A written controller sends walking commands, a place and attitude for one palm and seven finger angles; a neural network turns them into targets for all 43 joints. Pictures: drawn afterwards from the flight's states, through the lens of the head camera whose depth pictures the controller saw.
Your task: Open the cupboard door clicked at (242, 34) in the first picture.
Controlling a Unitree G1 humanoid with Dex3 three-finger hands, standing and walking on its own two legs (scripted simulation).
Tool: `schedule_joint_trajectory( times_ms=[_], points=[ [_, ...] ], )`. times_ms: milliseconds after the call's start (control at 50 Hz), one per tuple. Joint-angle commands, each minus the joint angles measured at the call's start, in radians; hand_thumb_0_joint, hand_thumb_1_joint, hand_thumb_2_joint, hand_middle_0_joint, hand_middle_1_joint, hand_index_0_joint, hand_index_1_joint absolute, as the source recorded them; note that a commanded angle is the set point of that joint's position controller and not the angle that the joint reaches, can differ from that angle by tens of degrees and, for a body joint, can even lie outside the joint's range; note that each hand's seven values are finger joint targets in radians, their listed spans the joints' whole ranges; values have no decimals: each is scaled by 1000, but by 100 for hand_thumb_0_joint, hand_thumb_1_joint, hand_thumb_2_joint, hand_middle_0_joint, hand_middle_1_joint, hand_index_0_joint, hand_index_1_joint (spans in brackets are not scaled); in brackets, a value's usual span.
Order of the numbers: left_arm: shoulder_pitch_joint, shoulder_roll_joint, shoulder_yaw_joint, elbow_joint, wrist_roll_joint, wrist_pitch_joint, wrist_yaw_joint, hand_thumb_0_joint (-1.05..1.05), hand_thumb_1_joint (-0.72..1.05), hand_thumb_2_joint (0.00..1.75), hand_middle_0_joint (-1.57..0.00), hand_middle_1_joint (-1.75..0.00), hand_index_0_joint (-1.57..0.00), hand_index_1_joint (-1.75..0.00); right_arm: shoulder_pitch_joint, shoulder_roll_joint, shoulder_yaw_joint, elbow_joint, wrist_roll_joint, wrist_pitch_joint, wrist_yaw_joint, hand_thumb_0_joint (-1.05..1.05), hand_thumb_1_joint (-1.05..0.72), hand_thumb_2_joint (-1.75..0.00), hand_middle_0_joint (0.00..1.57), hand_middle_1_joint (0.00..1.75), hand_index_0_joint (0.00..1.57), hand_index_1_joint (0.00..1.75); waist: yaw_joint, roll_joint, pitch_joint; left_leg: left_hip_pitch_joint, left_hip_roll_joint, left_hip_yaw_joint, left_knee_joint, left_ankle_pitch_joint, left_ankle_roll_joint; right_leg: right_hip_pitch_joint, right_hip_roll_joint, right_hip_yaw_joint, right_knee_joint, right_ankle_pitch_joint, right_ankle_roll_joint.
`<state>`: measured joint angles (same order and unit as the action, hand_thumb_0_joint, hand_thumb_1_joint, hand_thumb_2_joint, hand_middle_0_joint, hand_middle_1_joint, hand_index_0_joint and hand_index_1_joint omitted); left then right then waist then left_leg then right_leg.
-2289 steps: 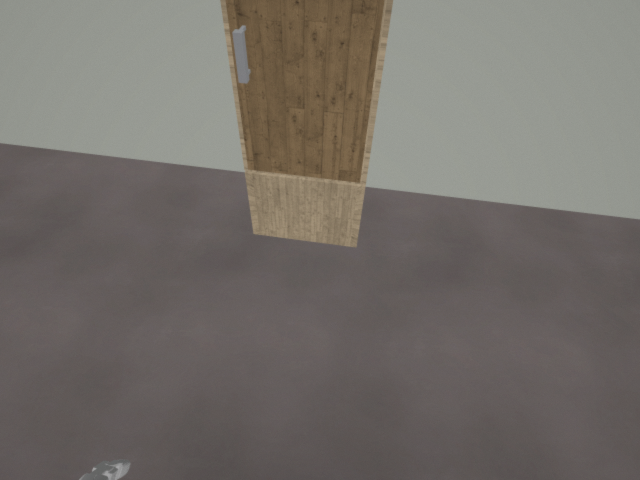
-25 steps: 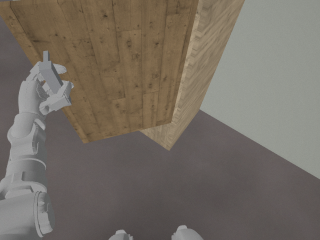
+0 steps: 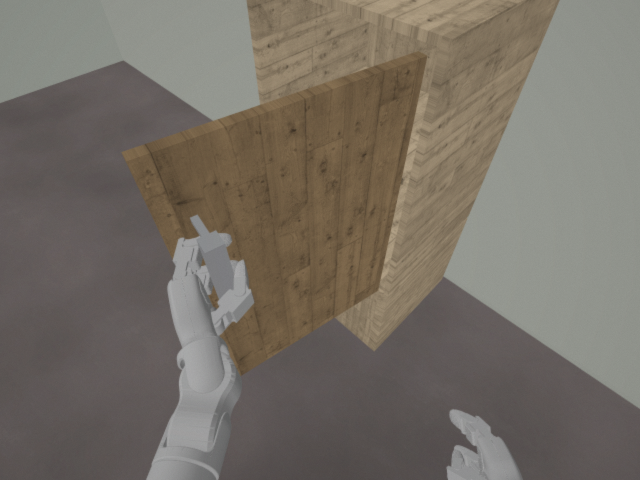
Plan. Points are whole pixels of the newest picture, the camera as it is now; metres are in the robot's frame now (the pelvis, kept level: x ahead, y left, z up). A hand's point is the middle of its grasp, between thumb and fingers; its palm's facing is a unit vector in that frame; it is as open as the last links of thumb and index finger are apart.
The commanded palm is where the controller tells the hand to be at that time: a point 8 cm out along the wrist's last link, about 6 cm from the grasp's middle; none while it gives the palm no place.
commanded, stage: pull the door open along its arc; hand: left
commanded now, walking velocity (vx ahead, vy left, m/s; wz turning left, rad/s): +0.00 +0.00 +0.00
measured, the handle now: (214, 263) +0.37 +0.16 +0.07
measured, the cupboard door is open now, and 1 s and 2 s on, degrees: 79 82 84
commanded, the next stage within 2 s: open thumb and fingers to let go in 0.06 s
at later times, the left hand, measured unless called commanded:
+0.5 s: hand (254, 299) +0.32 +0.10 +0.07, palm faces +0.40 -0.92 +0.01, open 8.9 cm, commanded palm +0.28 +0.14 +0.06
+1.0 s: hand (252, 300) +0.32 +0.10 +0.06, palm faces +0.35 -0.94 +0.00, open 14.5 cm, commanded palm +0.28 +0.14 +0.06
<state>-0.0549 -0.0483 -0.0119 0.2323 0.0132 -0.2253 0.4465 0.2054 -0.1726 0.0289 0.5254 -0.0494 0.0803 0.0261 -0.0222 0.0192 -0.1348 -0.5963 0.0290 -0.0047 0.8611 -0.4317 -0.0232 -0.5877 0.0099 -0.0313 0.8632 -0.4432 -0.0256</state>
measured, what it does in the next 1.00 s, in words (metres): stands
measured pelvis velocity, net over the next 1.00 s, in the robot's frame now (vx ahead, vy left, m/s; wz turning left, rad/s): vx -0.02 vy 0.01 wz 0.02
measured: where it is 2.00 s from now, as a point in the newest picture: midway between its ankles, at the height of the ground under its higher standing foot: outside the picture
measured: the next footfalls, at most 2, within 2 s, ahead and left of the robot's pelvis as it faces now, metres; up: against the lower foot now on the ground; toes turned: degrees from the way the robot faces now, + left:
none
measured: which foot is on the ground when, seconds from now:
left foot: down 0.00-1.00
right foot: down 0.00-1.00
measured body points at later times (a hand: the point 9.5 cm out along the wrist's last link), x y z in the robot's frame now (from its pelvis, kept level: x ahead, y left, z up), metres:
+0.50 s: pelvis -0.01 -0.02 +0.00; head +0.02 -0.04 +0.45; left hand +0.29 +0.14 +0.07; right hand +0.14 -0.25 -0.12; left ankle +0.00 +0.13 -0.70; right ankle -0.01 -0.10 -0.70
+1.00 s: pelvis -0.02 +0.01 -0.01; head +0.01 +0.00 +0.44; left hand +0.30 +0.15 +0.07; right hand +0.14 -0.21 -0.11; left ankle +0.00 +0.13 -0.70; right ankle -0.01 -0.10 -0.70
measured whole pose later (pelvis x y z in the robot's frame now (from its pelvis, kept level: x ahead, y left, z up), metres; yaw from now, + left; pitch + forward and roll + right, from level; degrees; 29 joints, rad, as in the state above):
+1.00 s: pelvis -0.02 +0.01 -0.01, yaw +1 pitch +9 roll +0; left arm -0.15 -0.07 -0.11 0.36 0.06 -0.30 0.52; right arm 0.21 -0.18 0.00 0.62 -0.07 0.02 0.00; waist -0.01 0.03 -0.11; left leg -0.64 0.01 -0.02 0.90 -0.42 -0.01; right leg -0.62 -0.01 -0.04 0.89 -0.43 -0.01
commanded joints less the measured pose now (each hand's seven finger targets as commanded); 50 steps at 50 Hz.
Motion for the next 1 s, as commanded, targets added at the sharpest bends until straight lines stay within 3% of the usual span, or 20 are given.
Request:
schedule_joint_trajectory(
  times_ms=[0,100,120,140,180,220,320,380,540,580,660,720,760,840,860,940,980],
  points=[
    [-115,42,-11,-228,40,-52,49,0,90,90,-40,-135,-40,-135,-42,-114,-56,-118,-9,-36,-23,0,-90,-90,20,30,20,30,11,-68,-172,75,-32,27,-89,250,31,176,-14,15,-153,366,7],
    [-165,-49,-119,-243,40,-62,57,0,90,90,-40,-135,-40,-135,-55,-110,-58,-105,-16,-65,-27,0,-90,-90,20,30,20,30,-13,-89,-164,86,-34,17,-73,227,32,152,-26,28,-166,358,16],
    [-177,-41,-112,-220,45,-65,63,0,90,90,-40,-135,-40,-135,-53,-112,-59,-96,-19,-70,-28,0,-90,-90,20,30,20,30,-12,-100,-163,80,-35,13,-70,221,32,145,-31,31,-163,360,20],
    [-294,10,-81,-207,52,-75,71,0,90,90,-40,-135,-40,-135,-58,-117,-58,-74,-20,-70,-36,0,-90,-90,20,30,20,30,-32,-100,-156,67,-36,10,-57,207,34,121,-39,43,-166,344,23],
    [-284,39,-48,-174,69,-91,76,0,76,84,-39,-134,-39,-134,-54,-110,-62,-62,-26,-73,-45,0,-90,-90,20,30,20,30,-16,-123,-183,44,-41,7,-51,196,34,144,-52,69,-167,354,32],
    [-262,31,-52,-163,71,-102,66,0,62,78,-38,-132,-38,-132,-55,-106,-64,-57,-25,-77,-48,0,-90,-90,20,30,20,30,-4,-122,-214,44,-45,10,-52,209,36,171,-56,77,-164,388,33],
    [-285,34,-31,-137,7,-117,14,0,27,63,-35,-128,-35,-128,-58,-110,-64,-40,-14,-86,-58,0,-90,-90,20,30,20,30,-2,-134,-216,43,-47,10,-62,197,32,200,-63,89,-187,395,41],
    [-310,29,-29,-131,-9,-136,7,0,6,54,-34,-126,-34,-126,-63,-111,-64,-36,-12,-98,-59,0,-90,-90,20,30,20,30,0,-117,-210,51,-49,10,-65,187,33,180,-58,81,-189,354,37],
    [-344,22,-36,-62,27,-165,39,0,-50,30,-30,-120,-30,-120,-56,-114,-67,-33,-18,-115,-43,0,-90,-90,20,30,20,30,2,-95,-201,49,-46,13,-65,177,37,121,-41,50,-166,267,20],
    [-362,23,-31,-60,26,-160,46,0,-50,30,-30,-120,-30,-120,-55,-115,-68,-34,-19,-116,-42,0,-90,-90,20,30,20,30,2,-93,-218,56,-46,15,-65,186,37,124,-38,45,-162,278,19],
    [-339,14,-27,-77,27,-154,58,0,-50,30,-27,-100,-27,-100,-52,-113,-69,-45,-18,-113,-39,0,-90,-90,20,30,20,30,17,-82,-244,71,-42,16,-75,222,34,143,-25,22,-139,309,9],
    [-350,-6,-47,-68,34,-147,67,0,-50,30,-24,-85,-24,-85,-50,-114,-69,-43,-18,-113,-36,0,-90,-90,20,30,20,30,6,-97,-219,70,-38,12,-73,228,34,120,-20,10,-133,304,8],
    [-365,-29,-75,-88,49,-147,79,0,-50,30,-22,-75,-22,-75,-53,-113,-68,-47,-20,-112,-31,0,-90,-90,20,30,20,30,3,-73,-221,80,-35,10,-77,225,33,100,-15,-2,-121,282,3],
    [-383,-16,-62,-70,61,-133,101,0,-50,30,-19,-55,-19,-55,-55,-115,-67,-48,-21,-109,-32,0,-90,-90,20,30,20,30,4,-88,-205,67,-33,3,-82,197,32,87,-12,-8,-122,232,0],
    [-388,-20,-66,-83,63,-130,105,0,-50,30,-18,-50,-18,-50,-64,-114,-66,-52,-22,-108,-33,0,-90,-90,20,30,20,30,8,-59,-208,70,-34,7,-81,196,32,82,-11,-6,-123,229,-2],
    [-414,-62,-102,-79,56,-114,116,0,-50,30,-15,-30,-15,-30,-70,-111,-62,-49,-18,-104,-32,0,-90,-90,20,30,20,30,-3,-49,-204,82,-29,-6,-88,199,26,66,-5,-25,-109,210,-6],
    [-418,-78,-116,-85,60,-106,123,0,-50,30,-15,-30,-15,-30,-67,-110,-63,-46,-20,-105,-31,0,-90,-90,20,30,20,30,-4,-38,-216,93,-27,-11,-85,209,24,55,-2,-32,-99,211,-9]
  ],
)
